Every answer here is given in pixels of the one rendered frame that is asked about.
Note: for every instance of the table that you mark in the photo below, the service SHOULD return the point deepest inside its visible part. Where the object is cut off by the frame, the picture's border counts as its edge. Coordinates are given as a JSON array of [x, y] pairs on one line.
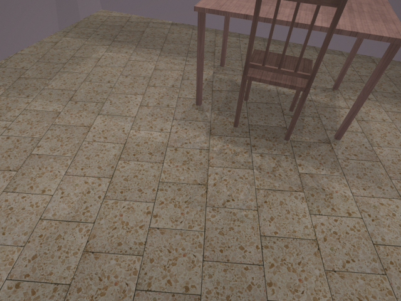
[[363, 19]]

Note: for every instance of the chair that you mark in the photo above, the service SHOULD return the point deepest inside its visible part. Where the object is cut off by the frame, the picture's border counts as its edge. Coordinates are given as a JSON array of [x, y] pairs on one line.
[[282, 70]]

